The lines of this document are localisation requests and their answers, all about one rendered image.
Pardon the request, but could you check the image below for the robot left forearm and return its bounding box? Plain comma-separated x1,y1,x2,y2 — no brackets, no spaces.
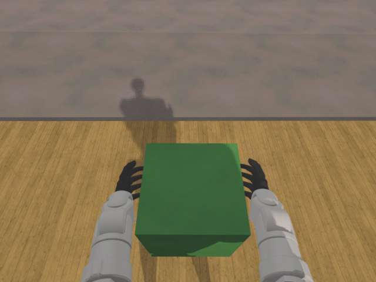
80,190,135,282

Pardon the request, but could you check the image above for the carton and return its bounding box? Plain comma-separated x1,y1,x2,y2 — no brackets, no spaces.
135,143,251,257

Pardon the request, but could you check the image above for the left robot hand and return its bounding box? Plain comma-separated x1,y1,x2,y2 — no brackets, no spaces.
115,160,143,200

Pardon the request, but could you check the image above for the robot right forearm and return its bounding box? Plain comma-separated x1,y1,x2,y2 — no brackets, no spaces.
249,189,314,282

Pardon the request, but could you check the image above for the right robot hand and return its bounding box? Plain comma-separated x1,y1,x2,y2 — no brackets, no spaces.
240,159,269,199

